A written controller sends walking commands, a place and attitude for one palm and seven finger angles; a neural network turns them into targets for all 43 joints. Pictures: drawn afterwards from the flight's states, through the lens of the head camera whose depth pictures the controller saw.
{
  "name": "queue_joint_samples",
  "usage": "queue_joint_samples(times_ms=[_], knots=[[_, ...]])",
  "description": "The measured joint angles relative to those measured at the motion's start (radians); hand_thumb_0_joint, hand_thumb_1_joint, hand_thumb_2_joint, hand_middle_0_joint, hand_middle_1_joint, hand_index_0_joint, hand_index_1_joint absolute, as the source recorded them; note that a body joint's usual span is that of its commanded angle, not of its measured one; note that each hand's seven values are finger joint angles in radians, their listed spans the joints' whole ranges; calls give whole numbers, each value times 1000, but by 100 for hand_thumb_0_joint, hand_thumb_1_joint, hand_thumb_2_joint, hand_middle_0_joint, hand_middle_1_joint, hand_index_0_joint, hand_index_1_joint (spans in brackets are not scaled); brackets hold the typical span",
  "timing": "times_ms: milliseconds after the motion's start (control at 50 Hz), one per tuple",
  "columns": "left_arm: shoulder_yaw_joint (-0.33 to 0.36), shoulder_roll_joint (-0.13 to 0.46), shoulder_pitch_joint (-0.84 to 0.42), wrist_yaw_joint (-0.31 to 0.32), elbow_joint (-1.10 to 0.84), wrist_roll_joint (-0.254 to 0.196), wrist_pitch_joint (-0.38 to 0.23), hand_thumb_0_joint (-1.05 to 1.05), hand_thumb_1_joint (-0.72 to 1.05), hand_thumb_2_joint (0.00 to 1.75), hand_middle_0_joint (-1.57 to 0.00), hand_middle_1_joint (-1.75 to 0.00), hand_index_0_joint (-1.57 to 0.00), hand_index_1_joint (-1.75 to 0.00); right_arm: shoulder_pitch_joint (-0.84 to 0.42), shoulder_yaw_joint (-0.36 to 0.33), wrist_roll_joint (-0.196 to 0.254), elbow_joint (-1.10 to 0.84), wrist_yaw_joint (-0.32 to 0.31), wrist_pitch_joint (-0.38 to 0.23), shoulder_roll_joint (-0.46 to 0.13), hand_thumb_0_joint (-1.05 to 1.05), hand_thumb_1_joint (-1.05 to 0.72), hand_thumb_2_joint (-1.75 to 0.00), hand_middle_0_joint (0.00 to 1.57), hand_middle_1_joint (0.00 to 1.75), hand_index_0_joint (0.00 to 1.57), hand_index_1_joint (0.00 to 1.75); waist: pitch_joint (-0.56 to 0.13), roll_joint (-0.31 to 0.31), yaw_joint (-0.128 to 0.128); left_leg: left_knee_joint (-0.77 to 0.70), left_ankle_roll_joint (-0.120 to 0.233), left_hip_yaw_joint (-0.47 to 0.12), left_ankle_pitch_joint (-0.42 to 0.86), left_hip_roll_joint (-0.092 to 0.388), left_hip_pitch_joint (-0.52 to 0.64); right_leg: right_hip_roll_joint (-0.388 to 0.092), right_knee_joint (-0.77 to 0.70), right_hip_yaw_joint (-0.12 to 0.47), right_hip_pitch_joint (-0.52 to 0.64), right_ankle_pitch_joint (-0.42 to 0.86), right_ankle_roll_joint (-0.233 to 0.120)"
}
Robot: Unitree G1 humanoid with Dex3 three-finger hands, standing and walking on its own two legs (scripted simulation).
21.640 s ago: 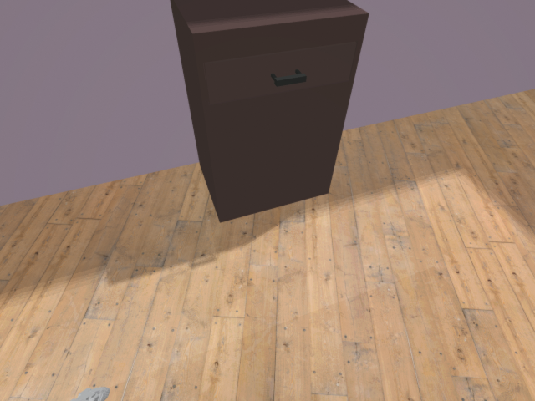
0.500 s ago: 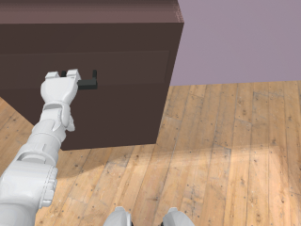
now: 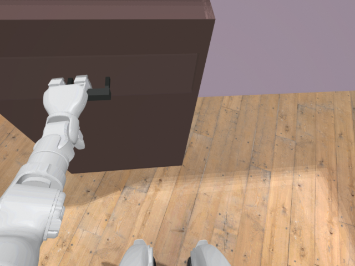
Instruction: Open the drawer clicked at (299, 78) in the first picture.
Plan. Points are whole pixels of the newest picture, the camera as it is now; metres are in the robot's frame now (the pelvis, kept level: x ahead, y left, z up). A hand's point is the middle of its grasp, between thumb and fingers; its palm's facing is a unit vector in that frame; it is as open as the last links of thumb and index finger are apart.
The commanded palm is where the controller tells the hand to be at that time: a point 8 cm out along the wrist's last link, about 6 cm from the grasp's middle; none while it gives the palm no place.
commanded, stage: close the thumb around the handle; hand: left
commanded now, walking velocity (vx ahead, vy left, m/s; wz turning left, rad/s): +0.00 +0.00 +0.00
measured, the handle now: (88, 88) +0.54 +0.20 +0.02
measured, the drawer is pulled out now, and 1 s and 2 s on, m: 0.00 0.00 0.13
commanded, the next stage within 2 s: pull the drawer open in 0.72 s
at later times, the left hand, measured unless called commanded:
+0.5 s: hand (75, 112) +0.48 +0.23 -0.01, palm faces -0.07 -0.04 -1.00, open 8.0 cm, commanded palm +0.47 +0.21 +0.04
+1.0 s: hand (76, 114) +0.48 +0.23 -0.01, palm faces -0.08 -0.05 -1.00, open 5.7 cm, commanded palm +0.44 +0.20 +0.04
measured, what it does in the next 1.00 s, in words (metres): stands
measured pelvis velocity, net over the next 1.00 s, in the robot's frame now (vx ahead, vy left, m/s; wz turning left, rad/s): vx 0.02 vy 0.00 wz -0.01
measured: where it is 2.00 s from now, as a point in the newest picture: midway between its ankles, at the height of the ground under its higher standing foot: outside the picture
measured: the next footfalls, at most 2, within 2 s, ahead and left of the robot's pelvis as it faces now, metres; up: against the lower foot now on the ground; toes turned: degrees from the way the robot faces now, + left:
none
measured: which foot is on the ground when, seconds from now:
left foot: down 0.00-1.00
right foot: down 0.00-1.00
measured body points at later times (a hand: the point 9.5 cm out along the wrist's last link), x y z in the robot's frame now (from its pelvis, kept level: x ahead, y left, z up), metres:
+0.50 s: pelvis +0.01 +0.00 +0.00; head +0.12 +0.01 +0.44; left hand +0.48 +0.23 +0.05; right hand +0.03 -0.27 -0.12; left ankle +0.02 +0.09 -0.67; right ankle +0.00 -0.13 -0.67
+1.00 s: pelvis +0.02 +0.00 +0.01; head +0.13 +0.01 +0.44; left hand +0.47 +0.23 +0.05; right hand +0.04 -0.27 -0.12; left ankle +0.02 +0.09 -0.67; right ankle +0.00 -0.13 -0.67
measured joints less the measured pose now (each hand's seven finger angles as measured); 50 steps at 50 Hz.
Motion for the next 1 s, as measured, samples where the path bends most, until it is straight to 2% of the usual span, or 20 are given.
queue_joint_samples(times_ms=[120,220,380,580,660,860,1000], knots=[[3,7,12,-4,-16,4,-22,0,-46,31,-31,-120,-28,-121,6,-3,0,-3,-2,-2,-1,0,-90,-90,20,30,20,30,-1,1,4,4,-1,-1,-5,0,-2,1,4,-1,-2,-5,-1],[5,1,24,11,-32,4,-24,0,-32,37,-32,-122,-29,-122,5,-9,-3,2,4,0,1,0,-90,-90,20,30,20,30,-4,3,10,8,-2,-1,-9,0,-5,1,7,-1,-4,-9,-1],[3,-13,30,25,-32,2,-12,0,5,53,-34,-126,-32,-126,-2,-7,-2,6,9,7,5,0,-90,-90,20,30,20,30,-6,5,16,2,0,0,-13,-1,6,0,0,1,7,-12,0],[-8,-24,38,10,-40,-1,10,0,58,76,-37,-131,-36,-132,-3,-14,-4,2,12,13,9,0,-90,-90,20,30,20,30,-8,4,18,-12,0,0,-13,-2,26,-1,-15,2,27,-11,1],[-8,-26,51,6,-51,-4,8,0,73,82,-37,-133,-36,-134,-1,-17,-5,3,13,16,9,0,-90,-90,20,30,20,30,-10,5,20,-15,1,3,-16,-1,34,-1,-19,4,35,-13,1],[-15,-39,50,23,-56,4,7,0,73,83,-36,-134,-35,-135,-3,-19,-6,10,16,19,10,0,-90,-90,20,30,20,30,-11,4,31,-9,0,-2,-21,-5,31,-4,-13,-1,34,-21,0],[-1,-42,121,1,-123,-20,24,1,75,81,-34,-135,-35,-135,-9,-27,-5,-4,24,32,14,0,-90,-90,20,30,20,30,-12,5,33,-36,0,13,-20,3,68,3,-39,15,64,-13,1]])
